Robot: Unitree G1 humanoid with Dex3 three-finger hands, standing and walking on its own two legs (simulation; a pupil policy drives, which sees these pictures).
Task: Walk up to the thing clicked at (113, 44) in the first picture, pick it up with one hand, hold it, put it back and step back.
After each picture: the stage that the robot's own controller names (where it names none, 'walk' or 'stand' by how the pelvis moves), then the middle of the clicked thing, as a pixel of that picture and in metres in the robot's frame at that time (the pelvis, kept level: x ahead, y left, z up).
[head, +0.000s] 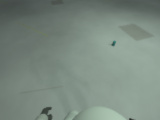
stand; (113, 43) +1.67 -0.52 -0.72
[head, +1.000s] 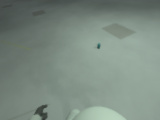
walk; (98, 46) +1.58 -0.07 -0.70
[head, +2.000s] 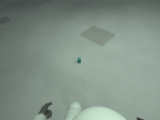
walk; (79, 60) +1.02 +0.29 -0.72
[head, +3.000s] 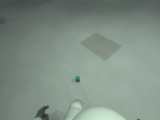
walk; (77, 79) +0.61 +0.24 -0.72
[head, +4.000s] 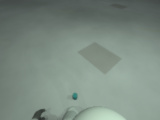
stand; (75, 96) +0.39 +0.16 -0.70
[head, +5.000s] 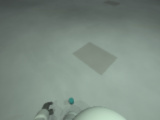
stand; (71, 101) +0.31 +0.20 -0.72
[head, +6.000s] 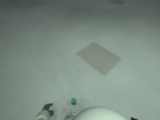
stand; (73, 101) +0.30 +0.18 -0.72
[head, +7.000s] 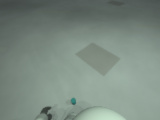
stand; (73, 101) +0.32 +0.19 -0.73
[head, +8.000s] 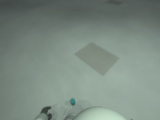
stand; (72, 101) +0.31 +0.20 -0.73
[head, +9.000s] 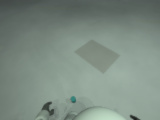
go down; (73, 99) +0.31 +0.20 -0.72
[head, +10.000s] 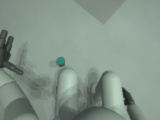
go down; (61, 62) +0.40 +0.22 -0.30
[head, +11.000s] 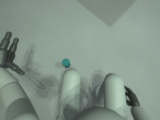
close in; (66, 63) +0.39 +0.22 -0.31
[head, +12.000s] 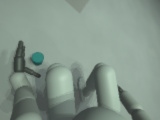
close in; (37, 59) +0.38 +0.25 -0.22
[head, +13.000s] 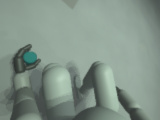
close; (30, 59) +0.38 +0.27 -0.22
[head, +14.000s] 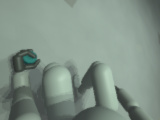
lift; (29, 58) +0.37 +0.26 -0.23
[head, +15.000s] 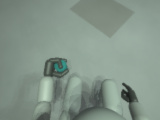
lift; (62, 68) +0.32 +0.20 -0.03
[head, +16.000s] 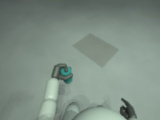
hold; (67, 75) +0.31 +0.17 -0.01
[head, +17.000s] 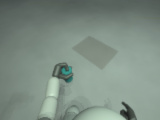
hold; (67, 74) +0.32 +0.17 -0.01
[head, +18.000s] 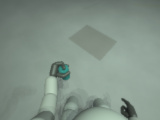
crouch; (64, 72) +0.34 +0.18 -0.05
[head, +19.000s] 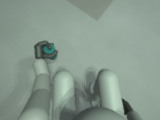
lower; (51, 52) +0.44 +0.24 -0.11
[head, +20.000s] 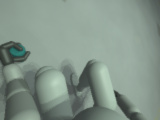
lower; (19, 54) +0.42 +0.28 -0.23
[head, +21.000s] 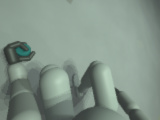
lower; (24, 53) +0.41 +0.28 -0.23
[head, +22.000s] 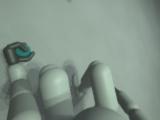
lower; (24, 53) +0.40 +0.28 -0.23
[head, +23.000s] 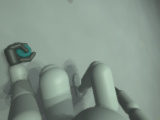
lower; (25, 53) +0.40 +0.28 -0.23
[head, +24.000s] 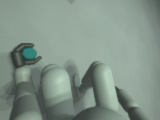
open; (29, 55) +0.39 +0.27 -0.23
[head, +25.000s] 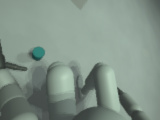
stand; (38, 54) +0.39 +0.26 -0.23
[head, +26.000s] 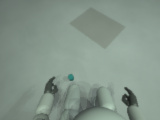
stand; (71, 77) +0.38 +0.20 -0.53
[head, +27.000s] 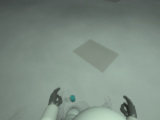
stand; (72, 98) +0.34 +0.19 -0.66
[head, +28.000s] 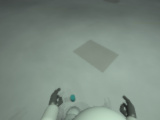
stand; (72, 98) +0.35 +0.19 -0.67
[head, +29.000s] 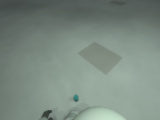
stand; (76, 98) +0.36 +0.18 -0.72
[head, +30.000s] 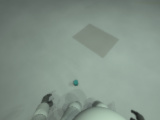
walk; (76, 82) +0.41 +0.15 -0.70
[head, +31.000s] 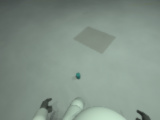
walk; (78, 76) +0.59 +0.21 -0.70
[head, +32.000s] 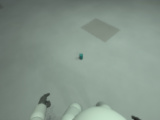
walk; (81, 56) +0.96 +0.21 -0.69
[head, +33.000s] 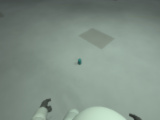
stand; (79, 61) +1.01 +0.20 -0.71
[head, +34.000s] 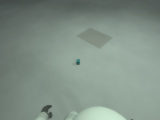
stand; (78, 62) +1.01 +0.22 -0.72
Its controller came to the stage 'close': yes
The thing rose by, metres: 0.71
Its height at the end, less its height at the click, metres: +0.00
